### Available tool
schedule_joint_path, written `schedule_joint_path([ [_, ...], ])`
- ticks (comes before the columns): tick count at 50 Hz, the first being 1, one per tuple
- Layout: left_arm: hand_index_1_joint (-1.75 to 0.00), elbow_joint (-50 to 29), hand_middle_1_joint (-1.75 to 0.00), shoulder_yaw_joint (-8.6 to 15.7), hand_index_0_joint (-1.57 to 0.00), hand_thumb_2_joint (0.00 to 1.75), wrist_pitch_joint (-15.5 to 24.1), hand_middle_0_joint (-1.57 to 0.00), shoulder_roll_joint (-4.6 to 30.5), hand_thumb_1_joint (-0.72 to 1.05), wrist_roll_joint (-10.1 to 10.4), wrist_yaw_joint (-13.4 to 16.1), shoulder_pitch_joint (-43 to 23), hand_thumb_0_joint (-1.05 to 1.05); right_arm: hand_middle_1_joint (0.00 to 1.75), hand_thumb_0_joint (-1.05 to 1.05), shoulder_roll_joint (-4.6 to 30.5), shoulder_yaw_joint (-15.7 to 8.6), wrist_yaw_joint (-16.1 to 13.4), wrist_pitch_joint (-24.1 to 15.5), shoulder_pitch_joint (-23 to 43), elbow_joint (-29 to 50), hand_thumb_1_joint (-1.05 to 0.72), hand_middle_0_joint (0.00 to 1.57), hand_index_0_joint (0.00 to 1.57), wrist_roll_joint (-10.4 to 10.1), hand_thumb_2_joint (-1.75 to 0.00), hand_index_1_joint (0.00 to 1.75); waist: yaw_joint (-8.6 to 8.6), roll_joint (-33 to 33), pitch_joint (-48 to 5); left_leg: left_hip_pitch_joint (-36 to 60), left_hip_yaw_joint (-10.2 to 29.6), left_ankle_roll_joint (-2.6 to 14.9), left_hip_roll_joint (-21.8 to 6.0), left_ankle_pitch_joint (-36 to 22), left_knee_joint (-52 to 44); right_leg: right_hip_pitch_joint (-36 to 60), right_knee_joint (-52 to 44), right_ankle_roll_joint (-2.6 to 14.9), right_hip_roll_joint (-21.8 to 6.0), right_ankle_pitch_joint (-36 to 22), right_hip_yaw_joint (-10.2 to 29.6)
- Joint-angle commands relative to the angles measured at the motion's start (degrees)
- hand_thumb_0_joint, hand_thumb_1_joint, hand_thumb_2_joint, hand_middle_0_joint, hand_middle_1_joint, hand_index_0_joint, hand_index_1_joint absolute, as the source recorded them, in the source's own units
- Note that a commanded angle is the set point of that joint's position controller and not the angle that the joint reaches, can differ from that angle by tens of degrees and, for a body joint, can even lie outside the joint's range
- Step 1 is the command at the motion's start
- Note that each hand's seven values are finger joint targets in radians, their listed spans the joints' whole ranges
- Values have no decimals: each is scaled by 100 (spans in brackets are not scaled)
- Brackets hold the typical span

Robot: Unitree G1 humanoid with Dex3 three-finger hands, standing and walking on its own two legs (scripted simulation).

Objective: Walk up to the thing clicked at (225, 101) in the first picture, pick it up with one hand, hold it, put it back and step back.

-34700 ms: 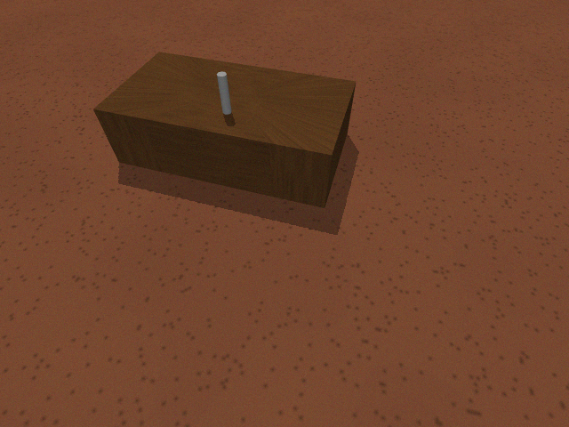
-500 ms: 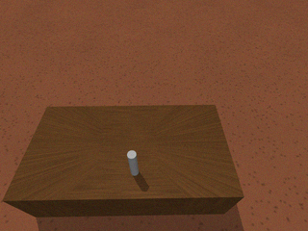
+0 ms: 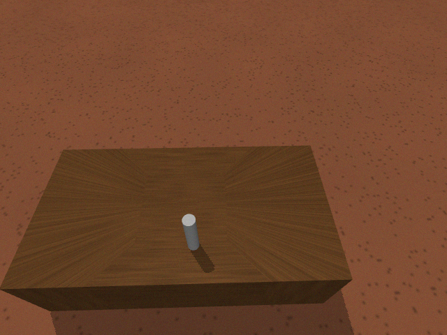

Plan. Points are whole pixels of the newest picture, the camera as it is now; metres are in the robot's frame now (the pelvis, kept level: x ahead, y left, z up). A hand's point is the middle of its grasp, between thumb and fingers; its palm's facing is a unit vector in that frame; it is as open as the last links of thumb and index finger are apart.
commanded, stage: step back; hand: left
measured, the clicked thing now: (191, 233) +0.46 +0.12 -0.36
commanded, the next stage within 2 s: none
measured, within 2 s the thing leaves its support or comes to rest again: neither
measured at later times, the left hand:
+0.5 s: hand out of the picture +0.03 +0.29 -0.18, palm faces +0.00 -0.92 -0.39, open 7.3 cm
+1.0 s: hand out of the picture -0.09 +0.25 -0.15, palm faces -0.07 -0.90 -0.42, open 7.4 cm
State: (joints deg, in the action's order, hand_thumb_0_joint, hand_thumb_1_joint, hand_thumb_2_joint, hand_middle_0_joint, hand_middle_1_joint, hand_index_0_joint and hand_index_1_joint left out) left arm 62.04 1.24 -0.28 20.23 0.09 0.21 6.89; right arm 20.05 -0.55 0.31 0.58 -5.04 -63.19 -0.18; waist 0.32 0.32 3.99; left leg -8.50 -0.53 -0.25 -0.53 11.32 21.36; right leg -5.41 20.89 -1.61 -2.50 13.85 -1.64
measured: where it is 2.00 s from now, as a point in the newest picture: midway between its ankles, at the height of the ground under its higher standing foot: outside the picture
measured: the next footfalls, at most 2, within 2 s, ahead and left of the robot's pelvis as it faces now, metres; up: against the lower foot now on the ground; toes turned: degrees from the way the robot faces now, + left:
left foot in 0.44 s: -0.07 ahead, +0.13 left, +0.00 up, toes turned +0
right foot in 0.82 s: -0.15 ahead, -0.11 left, +0.00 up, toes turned -1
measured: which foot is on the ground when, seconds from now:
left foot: down 0.00-0.18, up 0.20-0.42, down 0.44-0.84, up 0.86-1.00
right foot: down 0.00-0.46, up 0.48-0.80, down 0.82-1.00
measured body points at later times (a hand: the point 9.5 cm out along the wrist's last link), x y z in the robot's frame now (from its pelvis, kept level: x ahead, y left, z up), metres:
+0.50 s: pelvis -0.09 +0.02 -0.03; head -0.02 +0.03 +0.42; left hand +0.03 +0.34 -0.15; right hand -0.01 -0.30 -0.14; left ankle -0.11 +0.13 -0.75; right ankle -0.04 -0.13 -0.73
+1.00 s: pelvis -0.20 +0.00 -0.02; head -0.14 -0.03 +0.43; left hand -0.08 +0.30 -0.12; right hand -0.10 -0.32 -0.15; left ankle -0.21 +0.14 -0.67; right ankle -0.19 -0.11 -0.75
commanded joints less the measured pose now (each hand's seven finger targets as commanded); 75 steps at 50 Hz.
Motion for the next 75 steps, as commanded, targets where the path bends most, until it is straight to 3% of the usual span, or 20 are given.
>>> schedule_joint_path([
  [1,-30,-703,-30,346,-20,90,10,-20,1294,90,37,145,-59,0,30,0,1568,-450,-66,19,47,583,-90,20,20,-29,-90,30,-109,-355,-700,97,628,639,-926,-3009,308,-274,1004,338,-135,-1860,107],
  [7,-30,-966,-30,421,-20,90,-85,-20,1365,90,-63,104,425,0,30,0,1527,-566,-50,166,383,1126,-90,20,20,-30,-90,30,108,-464,-889,-792,726,935,-845,-1288,1132,-448,1491,719,-262,-955,524],
  [10,-30,-1252,-30,626,-20,90,-11,-20,2128,90,-182,119,208,0,30,0,1076,-489,-38,276,424,1365,-90,20,20,26,-90,30,278,1244,-459,-1485,402,197,686,2312,4043,-1106,-290,1979,-2190,-2355,2595],
  [11,-30,-1458,-30,652,-20,90,20,-20,2214,90,-247,152,-129,0,30,0,1194,-529,-55,323,100,1362,-90,20,20,65,-90,30,77,1215,-335,-1451,922,182,435,2490,4812,-1531,-232,2136,-2383,-2372,2758],
  [14,-30,-1707,-30,557,-20,90,10,-20,1770,90,-254,203,-672,0,30,0,1374,-574,-40,271,-427,1215,-90,20,20,-91,-90,30,-210,861,-496,-1377,829,114,351,1943,4732,-1155,320,1553,-1450,-2320,1339],
  [18,-30,-1756,-30,587,-20,90,-81,-20,1650,90,-252,207,-19,0,30,0,1280,-481,-56,189,-329,1350,-90,20,20,90,-90,30,180,999,-748,-1498,420,53,93,1867,2340,144,903,1274,-1246,-2570,1238],
  [21,-30,-1834,-30,571,-20,90,-208,-20,1678,90,-78,127,-142,0,30,0,1215,-528,-87,71,-856,1140,-90,20,20,197,-90,30,-142,811,-751,-443,-173,83,242,-13,15,-270,1667,937,-896,-2377,903],
  [23,-30,-1950,-30,430,-20,90,-250,-20,1018,90,-31,122,129,0,30,0,2070,-729,-73,12,-515,1345,-90,20,20,346,-90,30,69,-1412,-607,413,2470,745,-1664,-2101,-211,-2367,3101,343,742,1879,410],
  [24,-30,-1948,-30,531,-20,90,-266,-20,1292,90,-119,222,-333,0,30,0,2434,-795,-51,3,-633,1366,-90,20,20,212,-90,30,-380,-1508,-612,-343,2942,1548,-2305,-2478,-261,-2068,4101,239,933,2724,1066],
  [28,-30,-1659,-30,572,-20,90,-239,-20,1274,90,-22,193,338,0,30,0,1603,-591,-187,-16,115,1608,-90,20,20,196,-90,30,225,-1003,-374,155,1208,1181,-1338,-2922,446,-2534,5029,271,839,1487,1290],
  [36,-30,-1897,-30,605,-20,90,-122,-20,1123,90,-124,87,225,0,30,0,1584,-624,-208,21,-438,1791,-90,20,20,170,-90,30,-182,-921,-638,564,1136,1391,-1446,-2618,852,-1868,2779,42,496,1507,620],
  [40,-30,-1540,-30,630,-20,90,14,-20,1134,90,-214,87,884,0,30,0,1527,-582,-145,142,-129,1923,-90,20,20,27,-90,30,151,-804,-961,-176,762,851,-1115,-1595,1709,-334,83,263,341,-538,302],
  [41,-30,-1627,-30,735,-20,90,75,-20,1552,90,-292,106,784,0,30,0,1288,-493,-138,146,-203,1960,-90,20,20,-25,-90,30,84,117,-892,-1208,580,463,-638,-525,2245,148,173,462,-356,-1268,1577],
  [43,-30,-1904,-30,861,-20,90,81,-20,2240,90,-288,88,416,0,30,0,1280,-545,-254,225,219,1989,-90,20,20,-8,-90,30,341,1435,-327,-1766,885,69,447,2776,4626,-1156,-95,2056,-2089,-2565,3575],
  [46,-30,-2057,-30,685,-20,90,35,-20,1545,90,-171,146,-59,0,30,0,1341,-497,-258,169,-282,1713,-90,20,20,-104,-90,30,-72,612,-314,-1923,1149,29,629,2011,4919,-774,592,1367,-1011,-3239,1680],
  [53,-30,-2203,-30,665,-20,90,-67,-20,1439,90,-220,201,507,0,30,0,1275,-439,-261,97,-268,1823,-90,20,20,43,-90,30,343,1010,-550,-1894,579,-124,395,1972,3158,228,776,1506,-1127,-3131,1722],
  [58,-30,-2385,-30,604,-20,90,-164,-20,1539,90,-138,129,-32,0,30,0,1269,-563,-139,37,-1009,1529,-90,20,20,120,-90,30,-130,896,-820,-250,31,143,250,496,652,-683,1193,999,-860,-1648,1498],
  [61,-30,-2412,-30,644,-20,90,-198,-20,1311,90,-106,190,-219,0,30,0,2305,-786,-68,-8,-637,1763,-90,20,20,236,-90,30,-321,-1383,-553,-679,3094,1568,-2287,-1164,-365,-2106,3867,252,871,2440,785],
  [65,-30,-1964,-30,706,-20,90,-225,-20,1299,90,-54,175,410,0,30,0,1568,-588,-159,-69,73,1897,-90,20,20,251,-90,30,262,-707,-115,-707,1575,1176,-1389,-1797,39,-2368,5388,249,944,1546,1453],
  [75,-30,-1873,-30,610,-20,90,-155,-20,1166,90,-131,58,634,0,30,0,1665,-690,-166,19,-318,2045,-90,20,20,203,-90,30,-83,-1219,-808,310,1244,1360,-1525,-1506,527,-1571,2633,-20,342,1524,614],
])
